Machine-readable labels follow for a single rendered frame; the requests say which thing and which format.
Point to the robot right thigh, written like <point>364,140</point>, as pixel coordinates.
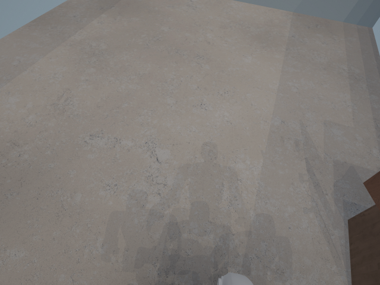
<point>234,279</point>

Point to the cupboard door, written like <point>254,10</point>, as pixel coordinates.
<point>373,187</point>

